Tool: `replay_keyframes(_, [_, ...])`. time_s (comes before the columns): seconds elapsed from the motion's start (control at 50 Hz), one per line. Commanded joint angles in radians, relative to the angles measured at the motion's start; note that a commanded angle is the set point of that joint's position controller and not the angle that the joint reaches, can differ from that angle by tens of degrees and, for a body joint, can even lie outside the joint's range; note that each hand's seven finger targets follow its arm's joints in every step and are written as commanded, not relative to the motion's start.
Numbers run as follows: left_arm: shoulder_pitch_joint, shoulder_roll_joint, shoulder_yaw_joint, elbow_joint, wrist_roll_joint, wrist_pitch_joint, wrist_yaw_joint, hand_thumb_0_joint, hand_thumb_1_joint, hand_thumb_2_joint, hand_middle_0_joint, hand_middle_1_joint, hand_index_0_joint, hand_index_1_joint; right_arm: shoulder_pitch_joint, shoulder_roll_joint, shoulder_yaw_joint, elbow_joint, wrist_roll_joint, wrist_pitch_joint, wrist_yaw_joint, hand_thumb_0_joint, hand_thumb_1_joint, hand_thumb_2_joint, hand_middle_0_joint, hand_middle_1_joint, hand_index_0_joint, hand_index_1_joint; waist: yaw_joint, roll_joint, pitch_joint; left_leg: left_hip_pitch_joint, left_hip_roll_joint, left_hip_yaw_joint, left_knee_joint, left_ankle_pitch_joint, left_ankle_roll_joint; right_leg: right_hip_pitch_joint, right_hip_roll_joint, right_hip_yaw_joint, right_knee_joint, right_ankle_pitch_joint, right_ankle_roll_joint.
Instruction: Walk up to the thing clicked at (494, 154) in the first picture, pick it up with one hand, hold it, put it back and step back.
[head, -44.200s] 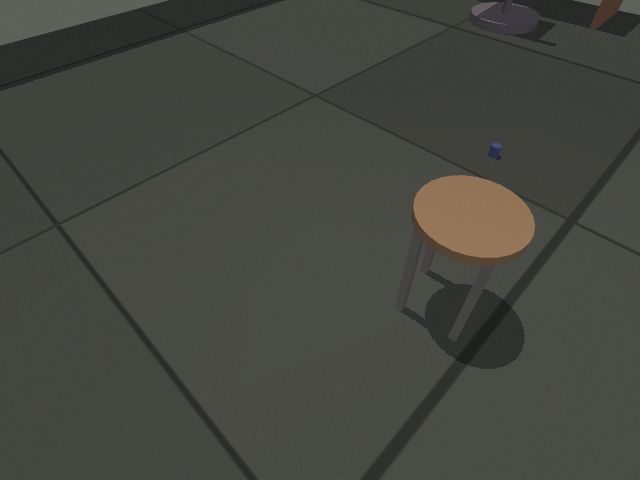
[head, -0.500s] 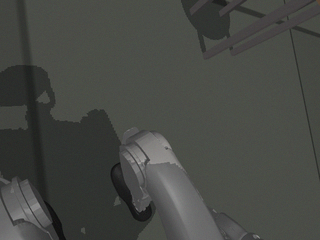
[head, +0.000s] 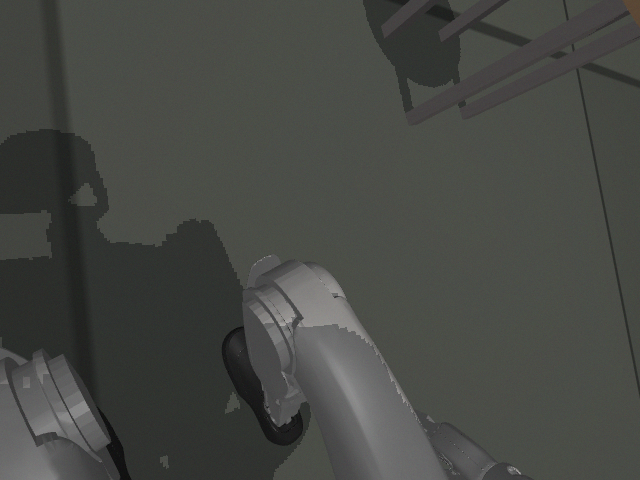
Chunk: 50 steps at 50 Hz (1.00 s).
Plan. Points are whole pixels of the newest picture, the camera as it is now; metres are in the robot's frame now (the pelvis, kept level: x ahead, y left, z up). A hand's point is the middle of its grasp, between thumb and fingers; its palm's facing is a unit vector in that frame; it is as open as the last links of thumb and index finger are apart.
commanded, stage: settle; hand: left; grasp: from above
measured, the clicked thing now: out of the picture +0.47 +0.35 -0.28
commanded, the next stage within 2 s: lift in 0.96 s
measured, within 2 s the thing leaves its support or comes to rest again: leaves its support in 0.20 s
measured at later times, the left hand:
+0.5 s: hand out of the picture +0.46 +0.36 -0.20, palm faces -0.38 -0.14 -0.92, open 7.1 cm
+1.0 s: hand out of the picture +0.45 +0.35 -0.13, palm faces -0.40 -0.12 -0.91, open 7.1 cm
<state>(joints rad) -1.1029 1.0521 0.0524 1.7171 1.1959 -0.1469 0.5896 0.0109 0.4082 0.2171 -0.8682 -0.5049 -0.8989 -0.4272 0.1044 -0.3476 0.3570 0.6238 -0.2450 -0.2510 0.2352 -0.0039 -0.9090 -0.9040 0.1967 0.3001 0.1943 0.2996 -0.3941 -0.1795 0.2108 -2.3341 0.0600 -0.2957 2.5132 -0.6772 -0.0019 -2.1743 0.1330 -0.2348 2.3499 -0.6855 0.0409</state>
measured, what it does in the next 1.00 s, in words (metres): stands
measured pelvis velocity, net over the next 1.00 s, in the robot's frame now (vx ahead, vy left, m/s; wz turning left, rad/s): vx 0.00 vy -0.01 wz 0.10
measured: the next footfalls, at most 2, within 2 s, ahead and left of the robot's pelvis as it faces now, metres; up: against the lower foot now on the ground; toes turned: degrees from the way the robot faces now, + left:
none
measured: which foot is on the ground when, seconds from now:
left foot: down 0.00-1.00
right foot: down 0.00-1.00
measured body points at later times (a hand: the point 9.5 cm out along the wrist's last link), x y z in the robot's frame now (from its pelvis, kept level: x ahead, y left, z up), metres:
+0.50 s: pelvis +0.00 +0.00 +0.01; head +0.25 +0.13 +0.35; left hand +0.48 +0.36 -0.14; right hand +0.08 -0.25 -0.06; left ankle +0.07 +0.13 -0.28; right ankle +0.11 -0.11 -0.28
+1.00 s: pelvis +0.00 -0.01 +0.02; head +0.23 +0.10 +0.39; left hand +0.47 +0.36 -0.08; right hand +0.09 -0.26 -0.08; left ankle +0.07 +0.13 -0.28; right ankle +0.11 -0.11 -0.28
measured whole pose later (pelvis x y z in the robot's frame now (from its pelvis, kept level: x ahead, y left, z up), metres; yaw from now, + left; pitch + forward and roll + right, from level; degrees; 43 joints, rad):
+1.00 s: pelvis +0.00 -0.01 +0.02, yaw +6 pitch +32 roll -10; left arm -1.02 0.79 0.01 1.32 1.15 -0.06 0.25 0.00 0.36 0.25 -0.94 -0.43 -0.96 -0.36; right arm 0.17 -0.30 0.16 0.63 -0.13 -0.04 0.16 0.00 -0.92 -0.90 0.20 0.30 0.20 0.30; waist -0.26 -0.01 0.00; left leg -2.34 0.04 -0.18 2.39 -0.63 0.00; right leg -2.21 0.08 -0.15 2.32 -0.69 0.02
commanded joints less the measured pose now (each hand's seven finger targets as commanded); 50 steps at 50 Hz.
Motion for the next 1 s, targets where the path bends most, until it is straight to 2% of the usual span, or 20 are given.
replay_keyframes(0.0, [-0.222,0.206,0.001,-0.112,-0.012,-0.002,0.025,0.000,0.915,0.411,-1.184,-0.538,-1.244,-0.479,0.196,-0.328,-0.082,0.013,0.010,0.002,-0.015,0.000,-0.913,-0.903,0.199,0.300,0.199,0.300,-0.063,0.584,-0.634,0.517,0.045,0.090,-0.236,0.199,0.005,0.352,0.031,-0.073,-0.224,0.307,-0.051])
replay_keyframes(0.06, [-0.227,0.233,0.021,-0.132,-0.015,0.003,0.016,0.000,0.948,0.444,-1.208,-0.565,-1.268,-0.507,0.197,-0.325,-0.085,0.020,0.013,0.005,-0.016,0.000,-0.916,-0.904,0.199,0.300,0.199,0.300,-0.045,0.611,-0.647,0.522,0.047,0.091,-0.241,0.201,0.002,0.347,0.029,-0.071,-0.220,0.300,-0.055])
replay_keyframes(0.1, [-0.233,0.228,0.018,-0.153,-0.026,0.009,0.002,0.000,0.989,0.466,-1.253,-0.552,-1.306,-0.501,0.206,-0.330,-0.096,0.013,0.018,0.009,-0.019,0.000,-0.917,-0.905,0.199,0.300,0.199,0.300,-0.054,0.593,-0.655,0.502,0.044,0.101,-0.233,0.185,0.010,0.361,0.032,-0.061,-0.232,0.295,-0.052])
replay_keyframes(0.12, [-0.254,0.256,0.047,-0.210,-0.035,0.005,0.004,0.000,1.007,0.486,-1.262,-0.564,-1.314,-0.514,0.198,-0.334,-0.098,0.009,0.021,0.012,-0.022,0.000,-0.916,-0.904,0.199,0.300,0.199,0.300,-0.033,0.612,-0.693,0.519,0.045,0.097,-0.236,0.197,0.006,0.358,0.027,-0.067,-0.229,0.298,-0.056])
replay_keyframes(0.14, [-0.283,0.232,0.021,-0.266,-0.025,0.002,-0.005,0.000,1.011,0.478,-1.264,-0.559,-1.317,-0.508,0.191,-0.329,-0.102,-0.003,0.022,0.009,-0.021,0.000,-0.915,-0.904,0.199,0.300,0.199,0.300,-0.028,0.658,-0.711,0.543,0.041,0.099,-0.241,0.203,0.001,0.344,0.023,-0.065,-0.221,0.297,-0.062])
replay_keyframes(0.16, [-0.228,0.215,0.021,-0.205,-0.031,0.011,-0.009,0.000,0.997,0.465,-1.264,-0.538,-1.313,-0.490,0.182,-0.323,-0.106,0.007,0.022,0.013,-0.021,0.000,-0.917,-0.905,0.199,0.300,0.199,0.300,-0.021,0.642,-0.699,0.543,0.045,0.098,-0.251,0.192,0.000,0.344,0.027,-0.066,-0.223,0.289,-0.061])
replay_keyframes(0.18, [-0.248,0.203,0.001,-0.257,-0.022,0.011,-0.020,0.000,1.003,0.456,-1.267,-0.529,-1.317,-0.480,0.178,-0.324,-0.108,-0.010,0.027,0.013,-0.019,0.000,-0.915,-0.904,0.199,0.300,0.199,0.300,-0.025,0.640,-0.703,0.544,0.044,0.101,-0.240,0.208,0.004,0.340,0.030,-0.062,-0.223,0.303,-0.058])
replay_keyframes(0.2, [-0.221,0.224,0.044,-0.237,-0.033,0.013,-0.016,0.000,1.014,0.449,-1.266,-0.528,-1.319,-0.476,0.199,-0.327,-0.115,0.014,0.027,0.021,-0.021,0.000,-0.912,-0.903,0.199,0.300,0.199,0.300,-0.016,0.629,-0.733,0.533,0.042,0.098,-0.248,0.205,0.003,0.359,0.028,-0.068,-0.224,0.304,-0.057])
replay_keyframes(0.22, [-0.200,0.200,0.025,-0.216,-0.027,0.019,-0.025,0.000,1.033,0.461,-1.282,-0.533,-1.335,-0.482,0.203,-0.324,-0.121,0.007,0.032,0.024,-0.020,0.000,-0.913,-0.903,0.199,0.300,0.199,0.300,-0.017,0.620,-0.706,0.514,0.039,0.103,-0.246,0.192,0.006,0.341,0.028,-0.062,-0.226,0.292,-0.059])
replay_keyframes(0.26, [-0.190,0.214,0.053,-0.273,-0.028,0.028,-0.032,0.000,1.007,0.477,-1.262,-0.543,-1.313,-0.493,0.203,-0.316,-0.136,0.020,0.034,0.035,-0.021,0.000,-0.911,-0.903,0.199,0.300,0.199,0.300,0.017,0.655,-0.751,0.548,0.039,0.105,-0.257,0.215,0.001,0.336,0.026,-0.063,-0.223,0.303,-0.062])
replay_keyframes(0.32, [-0.217,0.155,0.024,-0.332,-0.036,0.039,-0.060,0.000,1.015,0.471,-1.263,-0.544,-1.315,-0.493,0.195,-0.305,-0.150,0.001,0.044,0.041,-0.017,0.000,-0.909,-0.902,0.199,0.300,0.199,0.300,0.013,0.648,-0.752,0.534,0.033,0.110,-0.272,0.200,0.003,0.320,0.024,-0.057,-0.224,0.293,-0.065])
replay_keyframes(0.38, [-0.163,0.132,0.031,-0.317,-0.040,0.056,-0.089,0.000,1.026,0.491,-1.289,-0.516,-1.331,-0.475,0.218,-0.297,-0.175,0.025,0.055,0.053,-0.015,0.000,-0.909,-0.902,0.199,0.300,0.199,0.300,0.035,0.618,-0.763,0.508,0.029,0.122,-0.271,0.190,0.010,0.310,0.025,-0.044,-0.230,0.282,-0.065])
replay_keyframes(0.4, [-0.194,0.124,0.023,-0.374,-0.038,0.058,-0.102,0.000,1.015,0.483,-1.280,-0.513,-1.323,-0.471,0.224,-0.296,-0.185,0.021,0.065,0.055,-0.013,0.000,-0.909,-0.902,0.199,0.300,0.199,0.300,0.039,0.629,-0.778,0.526,0.026,0.120,-0.274,0.209,0.007,0.284,0.019,-0.042,-0.223,0.288,-0.070])
replay_keyframes(0.44, [-0.222,0.044,-0.014,-0.408,-0.053,0.063,-0.134,0.000,1.012,0.478,-1.274,-0.523,-1.319,-0.480,0.217,-0.278,-0.196,0.016,0.071,0.059,-0.011,0.000,-0.911,-0.903,0.199,0.300,0.199,0.300,0.033,0.614,-0.775,0.505,0.021,0.128,-0.275,0.185,0.011,0.265,0.017,-0.034,-0.235,0.271,-0.073])
replay_keyframes(0.46, [-0.226,0.058,-0.004,-0.438,-0.058,0.063,-0.144,0.000,1.000,0.459,-1.258,-0.519,-1.305,-0.473,0.225,-0.280,-0.206,0.020,0.077,0.064,-0.013,0.000,-0.909,-0.902,0.199,0.300,0.199,0.300,0.046,0.619,-0.795,0.515,0.020,0.129,-0.286,0.185,0.009,0.273,0.015,-0.032,-0.236,0.269,-0.072])
replay_keyframes(0.56, [-0.208,0.001,-0.021,-0.451,-0.056,0.071,-0.198,0.000,0.965,0.483,-1.233,-0.546,-1.279,-0.500,0.242,-0.264,-0.237,0.014,0.098,0.099,-0.020,0.000,-0.910,-0.903,0.199,0.300,0.199,0.300,0.068,0.565,-0.804,0.475,0.007,0.143,-0.299,0.144,0.014,0.250,0.007,-0.013,-0.249,0.223,-0.077])
replay_keyframes(0.58, [-0.210,0.018,-0.017,-0.469,-0.053,0.071,-0.206,0.000,0.977,0.472,-1.244,-0.541,-1.291,-0.495,0.242,-0.248,-0.240,0.013,0.103,0.107,-0.021,0.000,-0.911,-0.903,0.199,0.300,0.199,0.300,0.082,0.577,-0.828,0.477,0.008,0.151,-0.300,0.147,0.016,0.276,0.012,0.005,-0.248,0.220,-0.075])
replay_keyframes(0.68, [-0.228,-0.025,-0.025,-0.501,-0.056,0.081,-0.238,0.000,0.984,0.470,-1.247,-0.546,-1.295,-0.500,0.257,-0.238,-0.261,0.011,0.115,0.137,-0.038,0.000,-0.912,-0.903,0.199,0.300,0.199,0.300,0.084,0.542,-0.858,0.500,-0.002,0.167,-0.309,0.181,0.019,0.268,0.001,0.014,-0.258,0.250,-0.075])
replay_keyframes(0.84, [-0.245,-0.016,-0.008,-0.530,-0.055,0.084,-0.282,0.000,0.947,0.509,-1.223,-0.554,-1.263,-0.515,0.260,-0.220,-0.278,-0.004,0.118,0.182,-0.076,0.000,-0.910,-0.903,0.199,0.300,0.199,0.300,0.103,0.505,-0.874,0.481,-0.016,0.191,-0.322,0.154,0.021,0.282,-0.009,0.047,-0.299,0.182,-0.086])
replay_keyframes(0.98, [-0.248,-0.014,-0.010,-0.579,-0.049,0.084,-0.326,0.000,0.930,0.521,-1.210,-0.551,-1.246,-0.515,0.287,-0.212,-0.287,-0.006,0.126,0.221,-0.105,0.000,-0.907,-0.901,0.199,0.300,0.199,0.300,0.108,0.503,-0.904,0.503,-0.022,0.206,-0.349,0.180,0.023,0.320,-0.016,0.056,-0.319,0.208,-0.083])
